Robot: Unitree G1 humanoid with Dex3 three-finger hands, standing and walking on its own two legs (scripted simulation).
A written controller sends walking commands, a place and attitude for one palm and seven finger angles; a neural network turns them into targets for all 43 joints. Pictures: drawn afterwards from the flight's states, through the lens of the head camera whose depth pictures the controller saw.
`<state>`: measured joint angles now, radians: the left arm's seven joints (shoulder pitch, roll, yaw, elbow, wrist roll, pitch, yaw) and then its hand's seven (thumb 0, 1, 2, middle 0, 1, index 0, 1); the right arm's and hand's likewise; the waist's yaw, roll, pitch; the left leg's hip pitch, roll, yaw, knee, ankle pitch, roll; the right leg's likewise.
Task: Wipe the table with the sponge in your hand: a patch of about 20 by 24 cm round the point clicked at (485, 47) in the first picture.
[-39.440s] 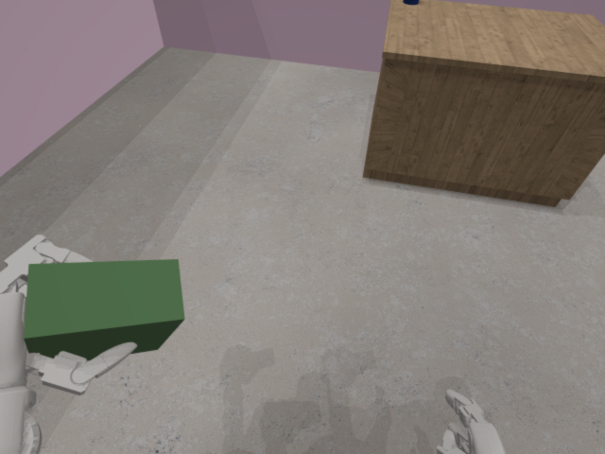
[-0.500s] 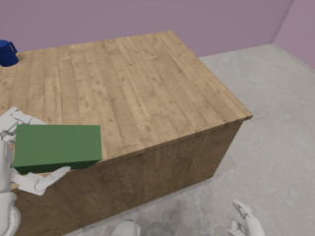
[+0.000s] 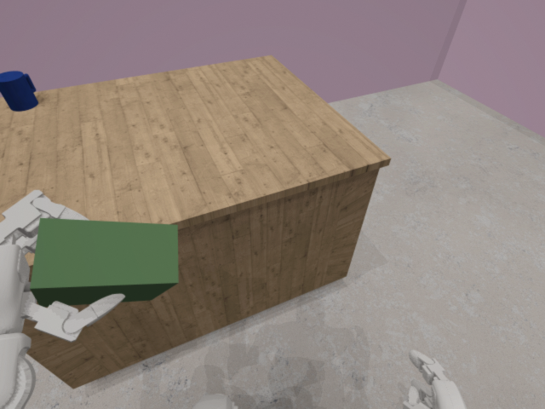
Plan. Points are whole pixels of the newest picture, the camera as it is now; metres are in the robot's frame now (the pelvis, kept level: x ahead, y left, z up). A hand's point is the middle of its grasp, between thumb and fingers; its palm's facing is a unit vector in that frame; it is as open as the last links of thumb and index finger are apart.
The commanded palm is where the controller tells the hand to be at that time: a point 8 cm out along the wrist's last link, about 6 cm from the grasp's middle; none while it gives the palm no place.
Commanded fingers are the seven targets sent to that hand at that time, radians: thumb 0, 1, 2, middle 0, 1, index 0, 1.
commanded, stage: stop stepping back and stand still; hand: left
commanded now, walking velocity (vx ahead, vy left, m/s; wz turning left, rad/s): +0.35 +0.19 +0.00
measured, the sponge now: (126, 267) +0.23 +0.18 +0.17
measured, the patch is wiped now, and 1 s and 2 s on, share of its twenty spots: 1.00 1.00 1.00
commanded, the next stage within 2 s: stand and wait in 1.12 s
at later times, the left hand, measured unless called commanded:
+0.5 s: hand out of the picture +0.07 +0.17 +0.19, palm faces +0.31 -0.88 -0.37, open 10.2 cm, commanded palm +0.03 +0.23 +0.21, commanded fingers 0.00 0.10 1.30 -1.20 -1.60 -1.20 -1.60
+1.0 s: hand out of the picture -0.02 +0.17 +0.19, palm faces +0.37 -0.86 -0.35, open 10.2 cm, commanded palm -0.06 +0.22 +0.21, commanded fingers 0.00 0.10 1.30 -1.20 -1.60 -1.20 -1.60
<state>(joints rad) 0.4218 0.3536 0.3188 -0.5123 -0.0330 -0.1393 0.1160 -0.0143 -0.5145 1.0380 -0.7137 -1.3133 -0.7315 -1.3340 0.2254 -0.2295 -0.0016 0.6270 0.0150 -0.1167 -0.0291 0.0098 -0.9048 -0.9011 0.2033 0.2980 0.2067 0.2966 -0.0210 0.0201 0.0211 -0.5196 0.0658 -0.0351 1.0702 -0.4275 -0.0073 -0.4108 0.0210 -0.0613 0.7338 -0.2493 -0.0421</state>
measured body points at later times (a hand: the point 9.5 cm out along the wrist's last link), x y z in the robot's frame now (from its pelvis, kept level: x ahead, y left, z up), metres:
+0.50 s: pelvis -0.14 -0.04 +0.00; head -0.18 -0.04 +0.45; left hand +0.05 +0.22 +0.21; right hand -0.03 -0.30 -0.10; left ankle -0.11 +0.07 -0.64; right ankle -0.07 -0.16 -0.71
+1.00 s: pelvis -0.22 -0.06 +0.02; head -0.24 -0.06 +0.47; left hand -0.05 +0.21 +0.21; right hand -0.07 -0.30 -0.08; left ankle -0.20 +0.06 -0.64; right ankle -0.17 -0.16 -0.71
